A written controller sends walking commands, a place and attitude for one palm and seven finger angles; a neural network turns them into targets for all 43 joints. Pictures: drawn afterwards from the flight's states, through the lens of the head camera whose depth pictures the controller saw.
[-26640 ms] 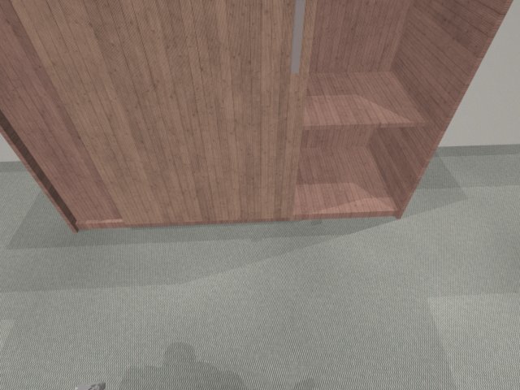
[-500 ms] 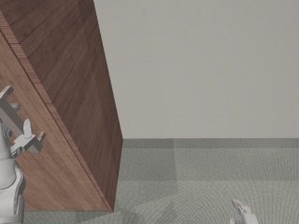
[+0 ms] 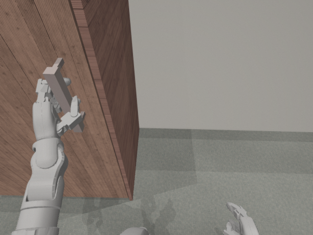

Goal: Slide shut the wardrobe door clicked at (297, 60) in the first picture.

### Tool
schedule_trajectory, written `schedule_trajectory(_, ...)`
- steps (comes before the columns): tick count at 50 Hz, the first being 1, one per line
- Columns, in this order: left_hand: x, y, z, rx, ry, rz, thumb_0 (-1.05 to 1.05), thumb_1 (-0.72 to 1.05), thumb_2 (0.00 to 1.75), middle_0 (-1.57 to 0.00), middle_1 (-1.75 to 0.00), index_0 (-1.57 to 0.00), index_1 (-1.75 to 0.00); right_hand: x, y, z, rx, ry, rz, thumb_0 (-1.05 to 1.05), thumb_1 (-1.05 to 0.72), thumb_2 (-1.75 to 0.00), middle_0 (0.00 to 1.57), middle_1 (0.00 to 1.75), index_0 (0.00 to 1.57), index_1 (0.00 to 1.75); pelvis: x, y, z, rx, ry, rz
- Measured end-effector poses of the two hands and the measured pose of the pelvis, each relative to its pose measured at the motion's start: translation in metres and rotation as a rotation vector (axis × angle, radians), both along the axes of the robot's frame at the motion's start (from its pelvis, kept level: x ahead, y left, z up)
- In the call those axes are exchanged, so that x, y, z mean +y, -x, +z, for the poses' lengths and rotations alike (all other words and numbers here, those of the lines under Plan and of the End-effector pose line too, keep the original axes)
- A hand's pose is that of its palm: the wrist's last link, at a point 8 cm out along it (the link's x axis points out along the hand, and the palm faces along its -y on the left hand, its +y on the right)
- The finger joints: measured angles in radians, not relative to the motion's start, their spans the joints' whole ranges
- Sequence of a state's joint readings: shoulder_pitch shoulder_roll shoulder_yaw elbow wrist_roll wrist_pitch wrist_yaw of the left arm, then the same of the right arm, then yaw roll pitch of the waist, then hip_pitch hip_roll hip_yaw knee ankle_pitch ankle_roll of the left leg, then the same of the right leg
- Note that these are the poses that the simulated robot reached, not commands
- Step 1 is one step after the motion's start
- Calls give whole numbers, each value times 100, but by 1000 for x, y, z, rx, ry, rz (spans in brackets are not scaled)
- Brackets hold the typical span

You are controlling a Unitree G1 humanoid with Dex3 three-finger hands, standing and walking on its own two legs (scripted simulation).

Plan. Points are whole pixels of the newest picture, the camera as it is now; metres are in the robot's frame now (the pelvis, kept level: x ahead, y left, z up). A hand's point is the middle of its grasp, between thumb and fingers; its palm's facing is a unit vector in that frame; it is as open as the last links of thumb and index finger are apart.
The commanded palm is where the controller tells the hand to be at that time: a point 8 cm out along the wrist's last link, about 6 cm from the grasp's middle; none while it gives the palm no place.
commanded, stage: stop walking and hold the door there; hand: left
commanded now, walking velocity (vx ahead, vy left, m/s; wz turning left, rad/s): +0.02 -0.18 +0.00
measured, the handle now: (70, 98) +0.37 +0.26 +0.15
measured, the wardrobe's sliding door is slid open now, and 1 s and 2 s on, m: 0.00 0.00 0.00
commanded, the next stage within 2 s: loosen the grip on the handle in 0.88 s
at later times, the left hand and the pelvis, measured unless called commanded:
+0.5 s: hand (76, 113) +0.33 +0.23 +0.15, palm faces +0.29 -0.95 -0.14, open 6.1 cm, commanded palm +0.29 +0.24 +0.14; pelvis +0.01 +0.03 +0.02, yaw -1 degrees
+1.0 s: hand (75, 112) +0.33 +0.23 +0.15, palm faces +0.34 -0.91 -0.23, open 6.2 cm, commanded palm +0.28 +0.26 +0.15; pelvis +0.02 +0.01 +0.01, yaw -2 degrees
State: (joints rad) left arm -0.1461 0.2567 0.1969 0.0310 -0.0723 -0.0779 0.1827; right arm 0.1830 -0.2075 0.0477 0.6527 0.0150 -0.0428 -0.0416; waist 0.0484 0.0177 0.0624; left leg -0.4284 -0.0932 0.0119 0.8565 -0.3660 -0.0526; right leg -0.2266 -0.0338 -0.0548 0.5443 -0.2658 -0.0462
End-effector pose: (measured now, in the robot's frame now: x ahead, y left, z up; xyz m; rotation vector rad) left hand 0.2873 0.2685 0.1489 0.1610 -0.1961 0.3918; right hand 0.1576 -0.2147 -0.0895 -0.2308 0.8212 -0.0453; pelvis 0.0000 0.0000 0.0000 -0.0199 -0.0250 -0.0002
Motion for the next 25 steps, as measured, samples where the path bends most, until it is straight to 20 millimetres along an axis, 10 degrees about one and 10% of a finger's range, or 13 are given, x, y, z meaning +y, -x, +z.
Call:
schedule_trajectory(5,4,-5,-6,-81,41,-96,-4,70,81,-42,-140,-15,-133,19,8,-10,15,31,-65,1,-90,-90,21,30,21,30,28,2,-13,-16,5,-12)
schedule_trajectory(13,3,-6,2,20,53,-143,-2,75,82,-42,-140,-22,-137,59,22,13,73,-27,-29,1,-91,-90,20,30,21,30,42,-1,21,-10,32,-14)
schedule_trajectory(25,2,-4,4,55,-7,-99,-3,74,81,-44,-140,-22,-140,50,-28,25,-56,-35,21,1,-90,-90,21,30,21,30,29,-11,19,6,-5,-21)
